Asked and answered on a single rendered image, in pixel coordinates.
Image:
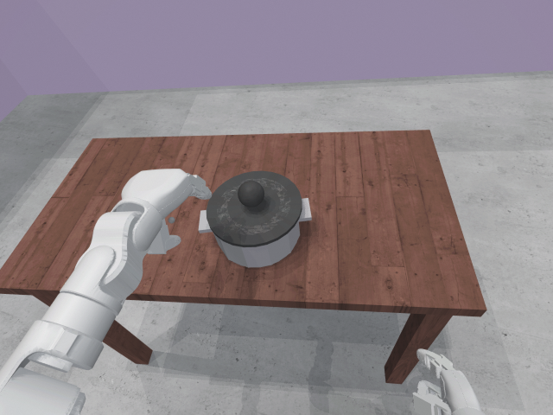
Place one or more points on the table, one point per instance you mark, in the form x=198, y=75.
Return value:
x=384, y=234

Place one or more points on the left robot forearm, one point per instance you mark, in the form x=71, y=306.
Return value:
x=71, y=332

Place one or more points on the lid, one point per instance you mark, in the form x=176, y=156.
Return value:
x=239, y=225

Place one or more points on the robot left hand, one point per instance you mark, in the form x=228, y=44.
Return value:
x=166, y=190

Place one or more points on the knob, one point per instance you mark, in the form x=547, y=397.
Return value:
x=251, y=194

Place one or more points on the left robot upper arm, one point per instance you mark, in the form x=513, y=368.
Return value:
x=31, y=393

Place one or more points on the robot right hand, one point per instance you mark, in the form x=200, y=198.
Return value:
x=455, y=392

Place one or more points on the pot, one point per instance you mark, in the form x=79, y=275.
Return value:
x=260, y=256

